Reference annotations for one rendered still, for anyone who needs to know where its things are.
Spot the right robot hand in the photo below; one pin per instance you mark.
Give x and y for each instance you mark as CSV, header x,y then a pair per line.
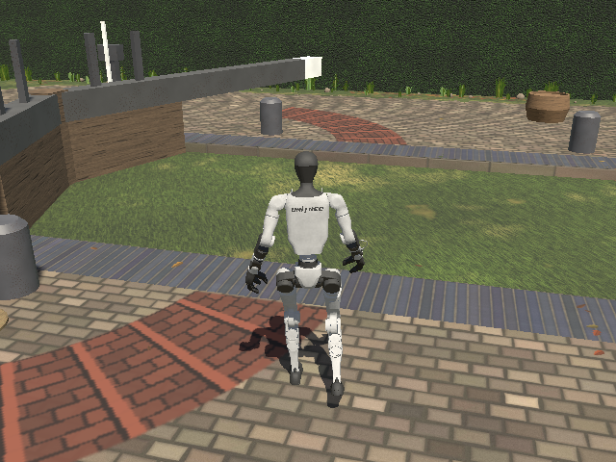
x,y
359,266

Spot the right robot shin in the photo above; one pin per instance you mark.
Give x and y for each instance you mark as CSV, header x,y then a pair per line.
x,y
335,351

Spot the robot right forearm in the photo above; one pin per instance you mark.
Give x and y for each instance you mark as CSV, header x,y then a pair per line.
x,y
355,248

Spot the left robot upper arm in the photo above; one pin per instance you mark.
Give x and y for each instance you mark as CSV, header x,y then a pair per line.
x,y
276,204

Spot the right robot upper arm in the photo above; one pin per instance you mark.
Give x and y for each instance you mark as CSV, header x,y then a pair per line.
x,y
337,202

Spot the robot left forearm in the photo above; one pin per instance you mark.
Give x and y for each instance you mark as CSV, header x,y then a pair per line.
x,y
258,257

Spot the left robot hand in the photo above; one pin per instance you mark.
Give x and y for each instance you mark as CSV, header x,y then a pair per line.
x,y
250,278

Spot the right robot thigh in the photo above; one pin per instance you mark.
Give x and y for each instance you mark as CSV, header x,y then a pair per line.
x,y
332,286

